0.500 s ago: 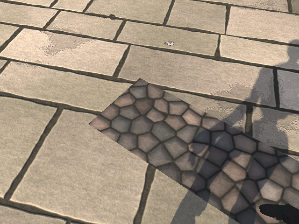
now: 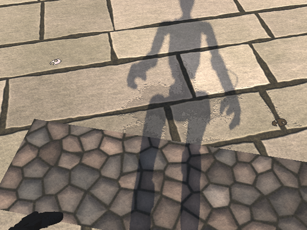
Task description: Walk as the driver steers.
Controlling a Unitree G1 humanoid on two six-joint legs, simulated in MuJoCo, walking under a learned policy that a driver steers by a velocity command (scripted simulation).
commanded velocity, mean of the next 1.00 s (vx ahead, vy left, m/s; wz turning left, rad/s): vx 0.17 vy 0.00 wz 0.23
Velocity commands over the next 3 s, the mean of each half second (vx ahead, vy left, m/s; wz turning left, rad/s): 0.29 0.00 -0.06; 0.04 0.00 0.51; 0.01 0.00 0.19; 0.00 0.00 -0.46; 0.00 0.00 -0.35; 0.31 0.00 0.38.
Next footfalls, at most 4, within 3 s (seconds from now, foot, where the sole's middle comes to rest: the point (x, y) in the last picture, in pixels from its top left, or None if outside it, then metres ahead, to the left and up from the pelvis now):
0.40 left None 0.39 0.11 -0.75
0.82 right None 0.38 -0.11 -0.75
1.24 left None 0.27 0.13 -0.75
1.68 right None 0.33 -0.10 -0.75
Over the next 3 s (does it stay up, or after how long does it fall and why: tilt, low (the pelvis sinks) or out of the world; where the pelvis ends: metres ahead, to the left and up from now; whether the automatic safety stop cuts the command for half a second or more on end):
stays up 0.42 0.08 0.01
